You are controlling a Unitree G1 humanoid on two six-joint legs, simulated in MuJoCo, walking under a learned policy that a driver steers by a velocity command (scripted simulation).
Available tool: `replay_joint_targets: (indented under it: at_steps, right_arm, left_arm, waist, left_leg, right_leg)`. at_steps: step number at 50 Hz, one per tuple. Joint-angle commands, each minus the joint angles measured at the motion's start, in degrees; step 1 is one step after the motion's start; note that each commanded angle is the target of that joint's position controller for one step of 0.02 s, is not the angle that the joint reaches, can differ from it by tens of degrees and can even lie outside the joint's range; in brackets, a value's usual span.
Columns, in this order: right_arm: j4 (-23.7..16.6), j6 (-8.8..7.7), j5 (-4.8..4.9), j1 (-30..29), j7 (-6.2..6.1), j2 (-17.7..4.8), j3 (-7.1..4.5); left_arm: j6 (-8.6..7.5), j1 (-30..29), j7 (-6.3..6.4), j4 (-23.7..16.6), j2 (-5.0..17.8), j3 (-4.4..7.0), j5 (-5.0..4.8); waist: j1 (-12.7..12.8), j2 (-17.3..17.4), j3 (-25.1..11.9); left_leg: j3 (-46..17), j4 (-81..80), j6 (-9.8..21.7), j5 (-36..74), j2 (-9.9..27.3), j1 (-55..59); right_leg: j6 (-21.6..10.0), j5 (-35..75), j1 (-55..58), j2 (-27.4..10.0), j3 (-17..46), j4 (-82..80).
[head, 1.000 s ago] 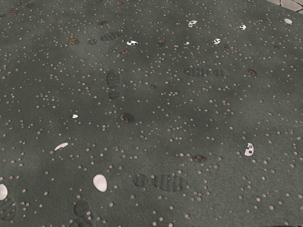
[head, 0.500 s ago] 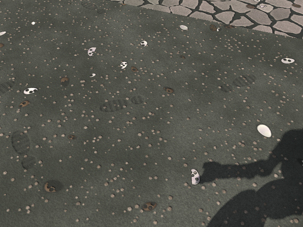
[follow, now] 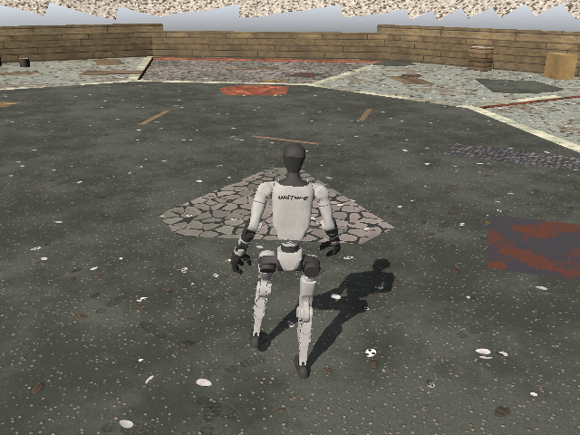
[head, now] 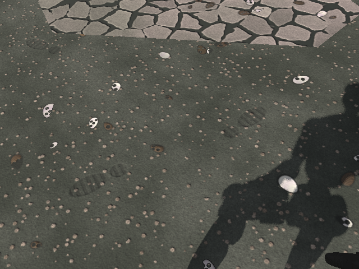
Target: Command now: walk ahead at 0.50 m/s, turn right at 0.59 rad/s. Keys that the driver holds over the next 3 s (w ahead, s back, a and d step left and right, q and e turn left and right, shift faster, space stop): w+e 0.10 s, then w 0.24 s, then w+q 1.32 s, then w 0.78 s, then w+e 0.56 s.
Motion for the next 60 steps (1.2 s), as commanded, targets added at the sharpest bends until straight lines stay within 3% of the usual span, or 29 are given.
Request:
replay_joint_targets:
  at_steps: [1, 6, 8, 9, 10, 11, 12, 13, 14, 15, 17, 20, 23, 28, 30, 32, 33, 34, 35, 36, 38, 40, 47, 53, 55, 57, 58, 59, 60]
  right_arm:
    - [-5.02, -0.97, 0.6, -6.51, 0.66, -2.76, -0.23]
    - [-5.91, -2.14, 1.07, -6.65, 1.76, -5.48, -1.11]
    - [-4.17, -2.67, 0.72, -0.28, 1.63, -6.51, -1.9]
    - [-2.96, -2.98, -0.03, 5.81, 1.37, -8.27, -2.71]
    - [-2.25, -2.93, -0.77, 14.39, 1.1, -11.49, -3.42]
    - [0.99, -2.08, -0.45, 19.59, 1.72, -14.28, -4.44]
    - [0.26, -1.95, 1.46, 18.45, 1.99, -8.78, -3.11]
    - [-0.27, -1.57, 1.5, 15.17, 1.69, -5.98, -2.27]
    - [-0.77, -1.18, 0.69, 12.32, 1.54, -5.39, -1.78]
    - [-0.46, -0.98, 0.27, 10.73, 1.4, -4.56, -1.45]
    - [0.07, -1.21, -0.06, 10.25, 1.14, -3.31, -0.86]
    - [1.34, -1.16, 1.27, 12.19, 0.88, -5.67, -1.23]
    - [2.01, -0.32, 1.84, 13.63, 0.25, -7.93, -1.91]
    - [3.78, 1.03, 2.59, 18.96, -0.1, -8.66, -2.05]
    - [3.88, 1.57, 2.66, 19.08, -0.41, -9.18, -2.24]
    - [3.57, 1.79, 2.24, 18.54, -0.57, -7.66, -1.74]
    - [2.16, 1.51, 1.39, 17.26, -0.39, -4.37, -0.54]
    - [0.35, 0.66, 1.64, 23.08, -0.54, 0.53, 0.99]
    - [0.46, 0.37, 2.85, 22.71, -0.65, -3.53, 0.12]
    - [0.01, 0.56, 3.27, 19.19, -0.63, -7.05, -1.03]
    - [-0.64, 1.35, 2.38, 15.45, -0.58, -6.25, -1.31]
    - [-1.08, 2.59, 2.37, 15.38, -0.21, -4.28, -1.34]
    - [-4.65, 3.44, 1.94, 7.77, 1.3, -1.34, -0.35]
    - [-9.2, 3.44, 1.93, -1.9, 3.11, -2.08, -0.14]
    - [-10.08, 3.65, 1.73, -1.13, 3.39, -3.52, -0.86]
    - [-7.86, 4.03, 1.8, 9.83, 2.99, -7.1, -3.11]
    - [-5.1, 4.52, 2.01, 19.91, 2.04, -11.08, -5.19]
    - [-4.82, 4.58, 2.56, 20.92, 1.04, -18.31, -6.47]
    - [-7.45, 3.51, 2.16, 21.81, 1.41, -16.49, -5.37]
  left_arm:
    - [-0.67, 0.19, 0.76, -3.01, 10.56, 3.02, -0.38]
    - [0.2, 1.99, 1.22, -1.56, 9.78, 3.03, -0.52]
    - [0.57, 1.19, 1.2, -1.41, 8.74, 2.74, -0.26]
    - [0.5, 0.98, 0.93, -1.74, 6.64, 1.92, 0.07]
    - [0.34, 3.24, 0.88, -2.59, 3.93, 0.75, 1.23]
    - [-0.2, 11.76, 0.81, -2.53, 1.63, 0.07, -1.01]
    - [-0.45, 9.11, 0.94, -1.32, 7.32, 0.86, -1.51]
    - [-0.48, 1.6, 0.84, -2.45, 9.75, 1.51, -1.26]
    - [-0.56, -2.7, 0.9, -3.48, 9.25, 1.37, -0.52]
    - [-0.9, -5.0, 0.71, -4.31, 8.36, 1.39, 0.23]
    - [-1.06, -3.84, 0.16, -4.18, 6.28, 1.1, 0.09]
    - [-1.41, -7.18, 0.07, -5.81, 3.7, 0.11, 1.03]
    - [-2.27, -13.03, -0.41, -7.07, 2.19, -0.83, 1.05]
    - [-3.32, -20.09, -1.46, -8.58, 3.79, -0.47, 0.03]
    - [-3.8, -19.21, -1.61, -8.62, 5.42, 0.24, -0.18]
    - [-3.99, -11.24, -1.02, -6.35, 7.98, 1.75, 0.23]
    - [-4.03, -2.64, -0.36, -5.4, 11.28, 2.86, 1.32]
    - [-3.07, 3.01, -0.16, -4.24, 16.19, 4.07, 2.0]
    - [-2.73, 4.09, -0.47, -3.41, 12.46, 3.27, 1.61]
    - [-2.76, 1.26, -0.52, -3.44, 9.23, 2.22, 1.05]
    - [-2.85, -5.04, -0.8, -3.25, 5.38, 0.92, 1.16]
    - [-3.38, -8.21, -0.87, -2.56, 4.39, 0.83, 1.53]
    - [-3.97, -7.5, -0.03, 0.74, 8.18, 2.39, 1.36]
    - [-2.44, -3.11, 0.21, 3.59, 11.49, 3.48, -0.23]
    - [-1.64, -3.12, 0.38, 3.9, 13.1, 3.93, -0.67]
    - [-0.69, -3.99, 0.74, 3.72, 14.08, 4.06, -1.19]
    - [-0.79, -3.01, 1.04, 3.31, 12.38, 3.28, -0.47]
    - [-1.72, 1.33, 0.55, 0.1, 4.6, 0.76, 2.3]
    - [-3.96, -1.24, -0.1, -1.07, 5.94, 0.15, 1.09]
  waist:
    - [0.43, -6.62, -1.2]
    - [-0.16, -8.43, -1.39]
    - [-3.23, -9.87, -3.48]
    - [-6.1, -8.84, -8.42]
    - [-8.28, -1.28, -17.33]
    - [-5.14, 18.97, -22.25]
    - [-6.92, 10.92, -16.8]
    - [-8.18, 5.17, -9.3]
    - [-7.29, 1.0, -5.39]
    - [-6.17, 0.42, -2.67]
    - [-4.01, 3.2, -2.9]
    - [-4.07, 3.06, -2.1]
    - [-5.66, 2.1, -1.51]
    - [-7.69, 2.8, -1.15]
    - [-5.99, 3.66, -1.59]
    - [-1.36, 3.25, -5.32]
    - [3.0, -0.6, -11.94]
    - [2.07, -15.78, -20.45]
    - [2.65, -17.0, -19.66]
    - [2.52, -12.33, -12.13]
    - [-0.23, -8.96, -4.97]
    - [-2.73, -9.84, -2.07]
    - [-2.24, -5.42, 0.13]
    - [0.47, -4.62, 2.85]
    - [-1.11, -6.0, 1.05]
    - [-7.95, -6.32, -5.76]
    - [-12.4, -3.83, -11.04]
    - [-7.44, 12.3, -14.58]
    - [-9.22, 9.87, -25.37]
  left_leg:
    - [2.29, -9.08, -0.27, 7.77, -3.67, 6.75]
    - [0.63, -14.89, 2.31, 2.19, -4.56, 9.48]
    - [3.0, -17.29, 4.73, -0.08, -5.42, 17.72]
    - [1.67, -16.93, 7.2, 0.42, -3.05, 28.33]
    - [-9.5, -14.31, 11.6, 0.05, 6.83, 44.97]
    - [-36.87, -22.53, 20.49, -15.92, 16.91, 59.36]
    - [-40.16, -26.08, 19.1, -29.22, 16.62, 56.7]
    - [-31.26, -26.75, 16.89, -27.9, 14.54, 49.41]
    - [-24.7, -27.57, 15.91, -21.26, 12.28, 42.2]
    - [-20.35, -28.73, 16.05, -15.35, 10.41, 37.0]
    - [-14.71, -30.78, 15.7, -8.12, 7.61, 32.75]
    - [-11.56, -33.0, 17.84, -0.44, 7.13, 30.61]
    - [-7.26, -33.42, 16.74, 1.56, 5.02, 28.45]
    - [-8.09, -30.18, 14.84, 0.05, 5.45, 28.97]
    - [-10.5, -27.46, 13.44, -2.04, 6.45, 29.88]
    - [-8.96, -19.06, 10.85, 1.75, 3.26, 26.93]
    - [-6.08, -4.79, 8.55, -3.45, -0.4, 19.95]
    - [1.52, 14.46, 4.92, -24.44, -7.24, 2.2]
    - [-1.38, 24.63, 4.45, -31.66, -5.38, -5.41]
    - [-2.24, 28.25, 4.59, -27.09, -2.97, -8.22]
    - [-0.76, 26.33, 4.02, -19.53, 0.11, -5.98]
    - [-0.63, 23.76, 3.5, -15.82, 2.04, -1.67]
    - [1.28, 6.98, 2.6, 0.07, 2.04, -0.96]
    - [5.97, -4.78, 5.96, -0.81, 0.22, 0.25]
    - [8.97, -6.02, 8.13, -6.57, -2.64, 4.6]
    - [12.27, -9.17, 11.29, -7.87, -7.93, 20.64]
    - [8.35, -10.39, 13.62, -5.59, -7.82, 37.75]
    - [-20.81, -13.37, 22.58, -10.09, 7.68, 57.2]
    - [-44.29, -23.78, 28.93, -20.19, 14.74, 63.16]
  right_leg:
    - [-7.18, 8.59, -4.36, -11.57, 9.59, -5.76]
    - [-5.98, 8.3, 2.81, -14.7, 16.2, 1.3]
    - [-4.55, 16.08, 3.72, -13.76, 15.92, 6.4]
    - [-2.78, 19.57, 1.71, -10.62, 13.38, 15.01]
    - [-0.34, 7.51, -7.66, -6.31, 9.15, 31.5]
    - [3.63, -20.77, -27.32, 0.87, 4.09, 48.79]
    - [3.91, -20.26, -34.03, -2.76, 6.76, 54.99]
    - [3.91, -14.96, -35.88, -4.66, 5.33, 55.77]
    - [3.91, -11.33, -34.36, -6.62, 3.19, 54.22]
    - [3.86, -8.71, -33.35, -8.32, 2.58, 50.78]
    - [3.89, -6.52, -28.9, -10.62, 1.03, 45.82]
    - [5.35, -5.22, -29.15, -11.47, -1.96, 36.41]
    - [6.57, 4.24, -25.3, -10.27, -3.22, 23.3]
    - [7.25, 11.47, -18.02, -6.96, -3.42, 11.89]
    - [6.09, 9.64, -13.74, -6.77, -2.95, 8.61]
    - [3.65, 7.94, -0.3, -6.99, -3.71, 5.63]
    - [0.19, 6.49, 12.9, -15.13, 3.51, 6.76]
    - [-7.43, -1.57, 30.22, -28.97, 24.11, 3.85]
    - [-9.45, -11.86, 28.29, -30.33, 34.11, -0.81]
    - [-7.57, -13.45, 22.26, -28.25, 27.11, -2.01]
    - [-5.66, -4.49, 10.87, -23.56, 15.13, -5.09]
    - [-4.9, 2.14, 3.6, -21.34, 7.69, -8.57]
    - [-4.85, 14.64, 2.74, -20.26, -7.69, -11.73]
    - [-2.5, 18.02, 10.12, -22.47, -13.6, -9.1]
    - [-1.29, 33.41, 12.69, -22.67, -15.61, -3.14]
    - [0.8, 48.57, 10.63, -20.62, -18.66, 13.62]
    - [3.17, 40.49, 0.18, -18.42, -19.32, 28.45]
    - [7.27, -8.88, -26.04, -9.35, -18.18, 50.48]
    - [7.46, -23.57, -34.62, -3.85, -3.22, 60.49]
